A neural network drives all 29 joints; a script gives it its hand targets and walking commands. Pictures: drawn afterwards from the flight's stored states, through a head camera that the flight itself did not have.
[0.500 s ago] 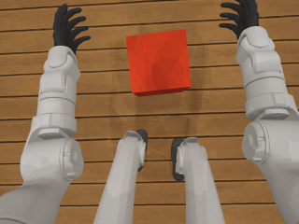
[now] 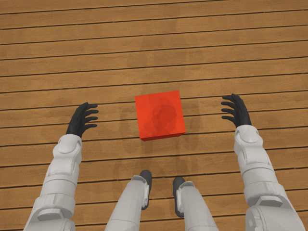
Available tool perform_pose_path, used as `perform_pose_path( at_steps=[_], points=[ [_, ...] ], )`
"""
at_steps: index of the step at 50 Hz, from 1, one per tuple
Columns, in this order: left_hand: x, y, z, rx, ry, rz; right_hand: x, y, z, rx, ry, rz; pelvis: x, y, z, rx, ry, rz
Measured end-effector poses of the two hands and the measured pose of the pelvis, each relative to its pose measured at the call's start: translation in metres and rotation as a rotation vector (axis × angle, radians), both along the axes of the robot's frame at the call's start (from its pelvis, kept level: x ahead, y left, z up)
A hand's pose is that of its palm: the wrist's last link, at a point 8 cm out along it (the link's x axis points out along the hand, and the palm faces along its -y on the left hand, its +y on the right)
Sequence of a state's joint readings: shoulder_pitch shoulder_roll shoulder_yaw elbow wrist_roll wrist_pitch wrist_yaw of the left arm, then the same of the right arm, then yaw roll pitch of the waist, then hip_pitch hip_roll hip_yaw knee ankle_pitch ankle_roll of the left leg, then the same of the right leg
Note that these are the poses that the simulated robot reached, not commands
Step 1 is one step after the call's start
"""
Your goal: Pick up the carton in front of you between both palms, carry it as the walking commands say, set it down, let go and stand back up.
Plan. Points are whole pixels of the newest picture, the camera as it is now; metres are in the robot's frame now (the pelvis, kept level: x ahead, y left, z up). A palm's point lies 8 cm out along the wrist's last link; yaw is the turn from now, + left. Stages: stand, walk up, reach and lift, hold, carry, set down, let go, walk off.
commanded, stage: let go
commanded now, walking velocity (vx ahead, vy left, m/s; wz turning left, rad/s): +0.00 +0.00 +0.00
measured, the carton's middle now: (159, 118) +0.45 +0.02 -0.59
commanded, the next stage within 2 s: stand in 0.96 s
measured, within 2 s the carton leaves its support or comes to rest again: neither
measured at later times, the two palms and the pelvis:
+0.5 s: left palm (53, 197) +0.18 +0.23 -0.01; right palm (288, 197) +0.21 -0.24 -0.02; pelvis +0.03 -0.01 +0.06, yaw +1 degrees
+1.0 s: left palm (41, 190) +0.19 +0.25 +0.00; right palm (297, 203) +0.20 -0.25 -0.01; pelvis +0.03 -0.02 +0.06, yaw +1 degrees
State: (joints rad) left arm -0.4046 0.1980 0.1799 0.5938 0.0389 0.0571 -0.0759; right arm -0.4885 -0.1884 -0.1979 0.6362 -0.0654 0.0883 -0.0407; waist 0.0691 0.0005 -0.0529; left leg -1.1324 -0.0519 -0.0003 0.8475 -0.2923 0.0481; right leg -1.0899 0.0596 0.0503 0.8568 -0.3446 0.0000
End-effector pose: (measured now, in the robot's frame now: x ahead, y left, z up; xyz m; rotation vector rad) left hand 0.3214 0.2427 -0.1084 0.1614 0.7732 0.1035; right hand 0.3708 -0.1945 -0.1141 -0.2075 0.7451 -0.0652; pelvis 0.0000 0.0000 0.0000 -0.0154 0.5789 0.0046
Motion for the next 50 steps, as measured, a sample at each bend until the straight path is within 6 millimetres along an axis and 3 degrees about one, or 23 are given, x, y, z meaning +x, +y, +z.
perform_pose_path(
  at_steps=[8,19,23,27,32,41,50],
  points=[
    [-0.036,0.003,0.048,0.013,-0.023,-0.006,-0.039,-0.004,0.044,0.024,-0.021,0.004,0.022,0.007,0.026,0.003,-0.132,0.005],
    [-0.117,-0.01,0.094,0.0,0.007,0.011,-0.123,-0.025,0.083,0.035,0.02,0.012,0.032,-0.001,0.055,0.016,-0.39,0.003],
    [-0.134,-0.014,0.101,-0.004,0.026,-0.001,-0.151,-0.038,0.094,0.026,0.04,0.005,0.033,-0.007,0.06,0.024,-0.495,0.0],
    [-0.138,-0.021,0.104,-0.012,0.022,-0.026,-0.169,-0.049,0.103,0.021,0.044,-0.004,0.033,-0.014,0.061,0.029,-0.575,0.008],
    [-0.134,-0.027,0.103,-0.012,0.028,-0.029,-0.18,-0.055,0.109,0.023,0.062,-0.003,0.031,-0.019,0.061,0.029,-0.646,0.005],
    [-0.133,-0.026,0.103,-0.001,0.042,-0.034,-0.176,-0.057,0.112,0.033,0.065,-0.006,0.031,-0.021,0.062,0.024,-0.684,0.006],
    [-0.127,0.005,0.108,0.085,0.012,0.043,-0.171,-0.057,0.105,-0.032,0.045,-0.021,0.034,-0.017,0.058,0.027,-0.65,0.013]
  ],
)
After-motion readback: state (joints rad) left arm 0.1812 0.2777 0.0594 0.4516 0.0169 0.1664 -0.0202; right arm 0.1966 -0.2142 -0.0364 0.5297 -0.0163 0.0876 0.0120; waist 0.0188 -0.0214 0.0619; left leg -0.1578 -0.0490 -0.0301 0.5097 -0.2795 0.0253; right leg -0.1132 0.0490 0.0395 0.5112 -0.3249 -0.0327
